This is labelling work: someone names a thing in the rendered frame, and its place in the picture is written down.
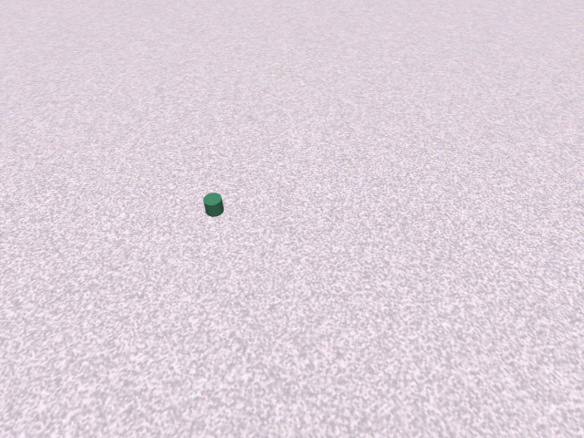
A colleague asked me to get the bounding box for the tin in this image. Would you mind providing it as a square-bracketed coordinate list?
[203, 193, 224, 217]

